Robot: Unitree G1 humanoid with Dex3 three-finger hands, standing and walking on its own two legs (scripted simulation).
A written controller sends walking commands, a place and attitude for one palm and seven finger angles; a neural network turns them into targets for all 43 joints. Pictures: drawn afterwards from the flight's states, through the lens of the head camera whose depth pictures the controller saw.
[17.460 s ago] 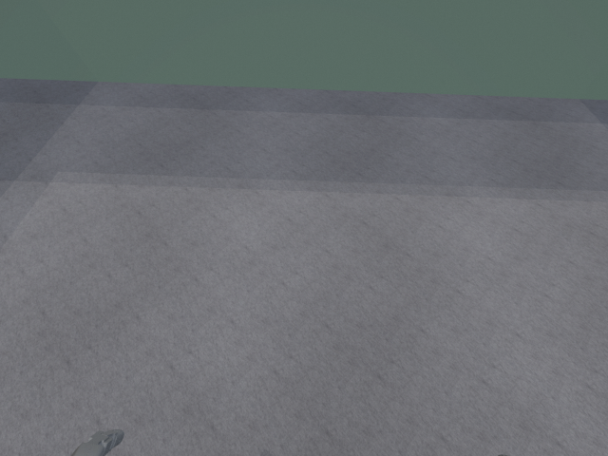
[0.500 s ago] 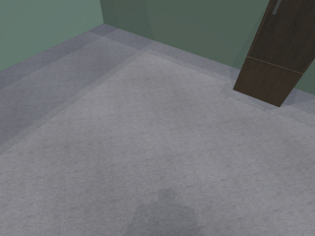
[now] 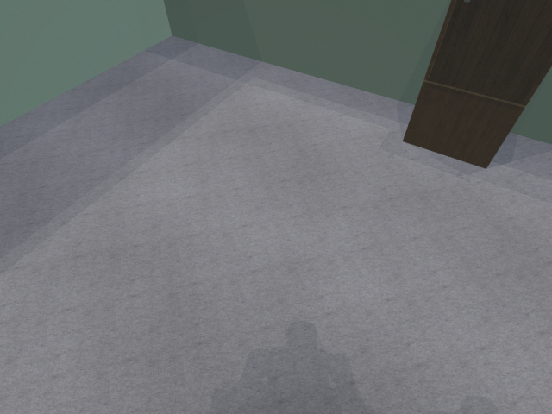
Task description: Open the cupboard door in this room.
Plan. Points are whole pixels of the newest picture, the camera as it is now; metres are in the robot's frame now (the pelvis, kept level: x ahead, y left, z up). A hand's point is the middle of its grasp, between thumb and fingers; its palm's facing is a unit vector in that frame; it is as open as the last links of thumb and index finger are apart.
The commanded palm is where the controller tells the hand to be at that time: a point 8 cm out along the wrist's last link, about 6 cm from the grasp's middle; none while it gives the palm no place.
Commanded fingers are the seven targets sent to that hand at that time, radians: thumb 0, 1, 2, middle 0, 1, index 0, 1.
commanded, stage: turn or walk to find it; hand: left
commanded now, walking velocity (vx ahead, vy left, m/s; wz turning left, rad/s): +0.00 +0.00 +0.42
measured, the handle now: out of the picture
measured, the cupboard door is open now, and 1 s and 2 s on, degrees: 0 0 0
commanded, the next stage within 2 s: stand and wait in 0.06 s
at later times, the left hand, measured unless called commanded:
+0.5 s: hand out of the picture -0.03 +0.23 -0.17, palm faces +0.06 -0.98 -0.21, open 7.4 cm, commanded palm none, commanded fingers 0.00 0.90 0.90 -0.20 -0.30 -0.20 -0.30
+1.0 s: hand out of the picture +0.02 +0.24 -0.17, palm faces +0.05 -0.97 -0.24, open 7.4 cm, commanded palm none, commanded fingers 0.00 0.90 0.90 -0.20 -0.30 -0.20 -0.30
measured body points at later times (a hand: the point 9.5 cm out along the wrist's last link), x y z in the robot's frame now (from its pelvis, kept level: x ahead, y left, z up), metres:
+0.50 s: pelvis -0.02 +0.04 +0.01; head -0.01 +0.05 +0.46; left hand -0.03 +0.28 -0.16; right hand +0.03 -0.19 -0.15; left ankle -0.03 +0.15 -0.74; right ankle +0.00 -0.08 -0.74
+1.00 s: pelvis -0.01 +0.04 +0.00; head +0.00 +0.05 +0.45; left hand +0.02 +0.29 -0.15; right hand +0.01 -0.20 -0.15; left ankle -0.03 +0.15 -0.74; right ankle +0.00 -0.08 -0.74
